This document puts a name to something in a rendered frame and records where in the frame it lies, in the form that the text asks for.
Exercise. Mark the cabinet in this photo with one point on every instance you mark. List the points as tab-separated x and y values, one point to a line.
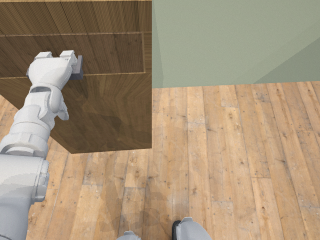
107	111

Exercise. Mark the left robot forearm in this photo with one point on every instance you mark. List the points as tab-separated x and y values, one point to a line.
30	131

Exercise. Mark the right robot shin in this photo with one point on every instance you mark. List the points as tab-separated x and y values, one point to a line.
186	219

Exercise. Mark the left robot upper arm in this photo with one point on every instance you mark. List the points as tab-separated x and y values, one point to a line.
23	181

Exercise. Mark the robot left hand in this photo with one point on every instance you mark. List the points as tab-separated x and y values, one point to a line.
55	71

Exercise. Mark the handle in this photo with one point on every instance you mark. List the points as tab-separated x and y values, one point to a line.
77	72

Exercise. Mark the drawer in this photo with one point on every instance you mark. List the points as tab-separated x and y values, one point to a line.
102	52

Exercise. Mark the robot shin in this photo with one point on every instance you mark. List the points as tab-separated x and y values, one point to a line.
186	219
128	233

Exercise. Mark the left robot shin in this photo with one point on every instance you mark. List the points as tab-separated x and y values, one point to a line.
128	233

